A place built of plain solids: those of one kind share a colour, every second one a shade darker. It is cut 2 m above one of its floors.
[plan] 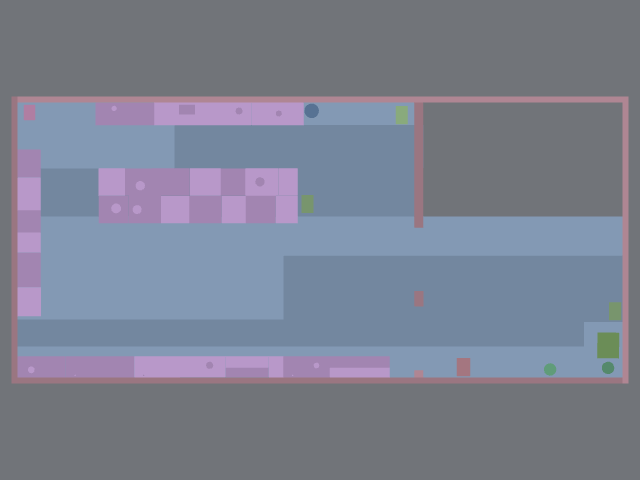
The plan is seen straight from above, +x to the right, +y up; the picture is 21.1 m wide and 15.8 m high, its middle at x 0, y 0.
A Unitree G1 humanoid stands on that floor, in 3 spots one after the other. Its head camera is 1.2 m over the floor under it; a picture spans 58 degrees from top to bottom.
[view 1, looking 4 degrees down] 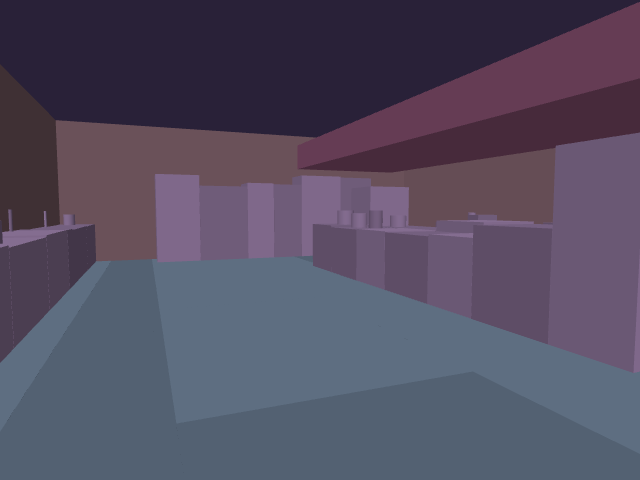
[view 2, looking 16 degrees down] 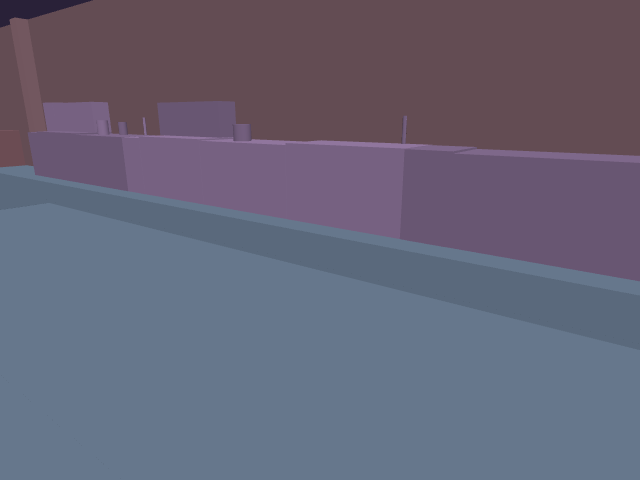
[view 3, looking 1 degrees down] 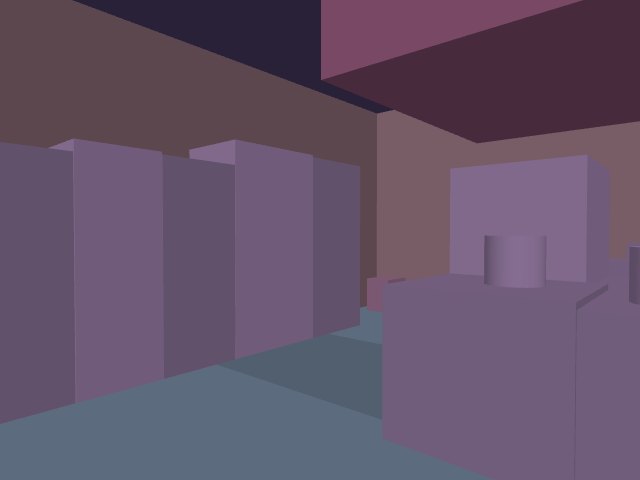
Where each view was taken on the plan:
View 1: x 1.28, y -2.75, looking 158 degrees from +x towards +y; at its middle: unit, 8.83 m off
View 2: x -7.94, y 0.05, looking -54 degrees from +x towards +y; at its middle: floor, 4.35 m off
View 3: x -5.92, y -1.57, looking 131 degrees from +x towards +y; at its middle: unit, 4.98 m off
